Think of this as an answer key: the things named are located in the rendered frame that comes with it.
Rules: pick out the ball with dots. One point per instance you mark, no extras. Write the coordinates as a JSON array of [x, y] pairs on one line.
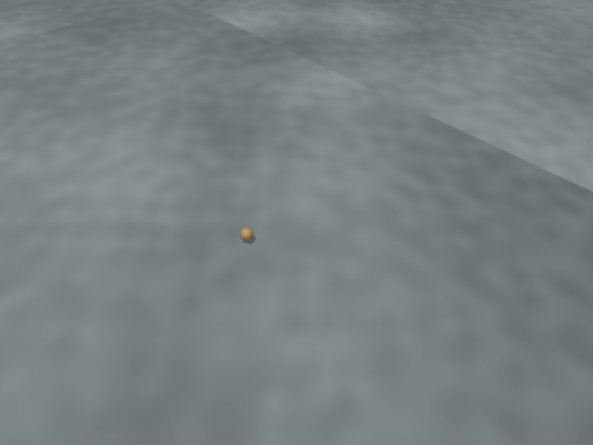
[[246, 233]]

